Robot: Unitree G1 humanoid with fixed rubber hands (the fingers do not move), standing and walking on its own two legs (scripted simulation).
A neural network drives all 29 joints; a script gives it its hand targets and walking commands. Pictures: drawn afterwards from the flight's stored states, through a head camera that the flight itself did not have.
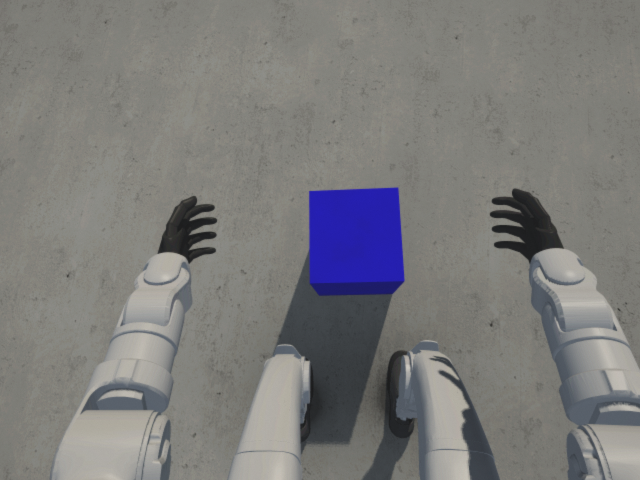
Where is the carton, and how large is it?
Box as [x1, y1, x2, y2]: [309, 188, 404, 295]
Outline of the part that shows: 397,188 309,191 310,283 319,295 392,293 404,280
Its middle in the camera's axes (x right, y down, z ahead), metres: +0.08 +0.02 +0.97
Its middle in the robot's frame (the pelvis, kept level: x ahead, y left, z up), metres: +0.49 -0.02 -0.55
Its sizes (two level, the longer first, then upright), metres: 0.210 0.200 0.250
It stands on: the floor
